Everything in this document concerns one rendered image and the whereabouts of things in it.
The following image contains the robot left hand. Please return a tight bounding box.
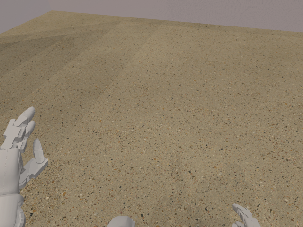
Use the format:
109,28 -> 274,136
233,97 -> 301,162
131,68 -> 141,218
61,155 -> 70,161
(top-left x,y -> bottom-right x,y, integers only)
0,107 -> 48,195

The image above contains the robot left thigh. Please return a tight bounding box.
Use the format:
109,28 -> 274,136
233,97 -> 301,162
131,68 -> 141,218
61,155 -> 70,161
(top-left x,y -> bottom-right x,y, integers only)
107,216 -> 135,227

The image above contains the left robot forearm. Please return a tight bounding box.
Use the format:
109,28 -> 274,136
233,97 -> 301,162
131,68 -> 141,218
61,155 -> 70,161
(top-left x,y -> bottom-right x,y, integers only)
0,194 -> 26,227

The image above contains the robot right hand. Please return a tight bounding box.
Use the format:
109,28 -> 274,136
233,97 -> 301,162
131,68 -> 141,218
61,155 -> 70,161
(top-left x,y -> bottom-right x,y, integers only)
232,203 -> 261,227

